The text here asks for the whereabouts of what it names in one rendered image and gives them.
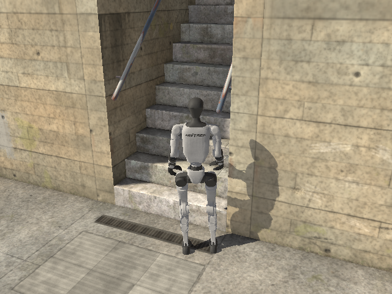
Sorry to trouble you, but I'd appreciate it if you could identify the left robot forearm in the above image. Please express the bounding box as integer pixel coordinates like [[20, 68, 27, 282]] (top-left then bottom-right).
[[168, 149, 177, 168]]

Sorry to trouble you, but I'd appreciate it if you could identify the left robot upper arm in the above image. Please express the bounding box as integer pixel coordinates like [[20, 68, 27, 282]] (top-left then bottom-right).
[[170, 124, 183, 158]]

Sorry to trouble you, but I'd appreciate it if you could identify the right robot upper arm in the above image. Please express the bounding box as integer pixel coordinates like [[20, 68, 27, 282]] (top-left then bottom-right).
[[209, 124, 222, 157]]

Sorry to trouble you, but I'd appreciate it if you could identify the robot right shin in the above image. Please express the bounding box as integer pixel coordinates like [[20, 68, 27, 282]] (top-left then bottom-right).
[[208, 204, 217, 245]]

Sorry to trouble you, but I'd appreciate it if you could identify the right robot forearm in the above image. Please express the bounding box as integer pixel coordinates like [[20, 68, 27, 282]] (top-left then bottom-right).
[[215, 149, 224, 165]]

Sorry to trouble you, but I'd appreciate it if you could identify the left robot hand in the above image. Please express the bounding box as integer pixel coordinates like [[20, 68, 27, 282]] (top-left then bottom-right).
[[168, 165, 182, 176]]

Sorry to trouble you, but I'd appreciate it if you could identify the right robot foot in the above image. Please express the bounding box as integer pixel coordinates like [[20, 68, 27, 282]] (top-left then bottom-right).
[[209, 239, 217, 254]]

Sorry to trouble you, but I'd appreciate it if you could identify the right robot hand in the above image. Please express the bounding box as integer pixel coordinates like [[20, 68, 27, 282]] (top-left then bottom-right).
[[209, 160, 224, 170]]

